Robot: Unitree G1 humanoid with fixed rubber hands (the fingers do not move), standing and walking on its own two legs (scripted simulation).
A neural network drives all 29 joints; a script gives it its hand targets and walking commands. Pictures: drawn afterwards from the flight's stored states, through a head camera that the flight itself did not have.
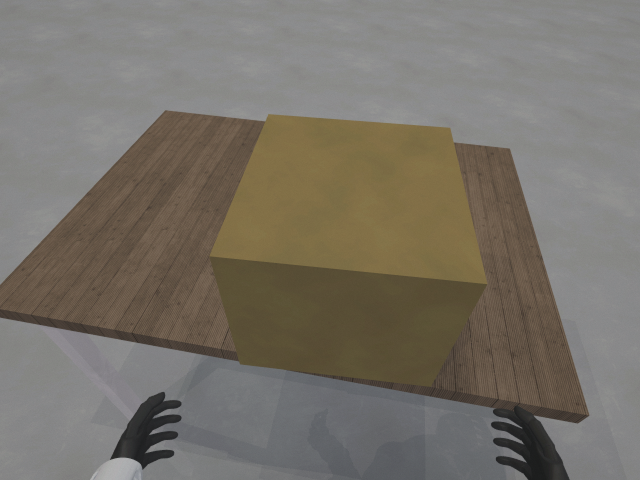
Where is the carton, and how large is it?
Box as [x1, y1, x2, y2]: [209, 114, 486, 386]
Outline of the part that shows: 268,114 209,256 239,362 241,364 430,386 486,285 486,280 450,129 446,127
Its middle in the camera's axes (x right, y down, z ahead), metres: +0.04 +0.01 +0.61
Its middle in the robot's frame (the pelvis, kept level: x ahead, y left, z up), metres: +0.46 -0.02 +0.03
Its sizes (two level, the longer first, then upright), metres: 0.318 0.299 0.260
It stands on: a table, 0.67 m high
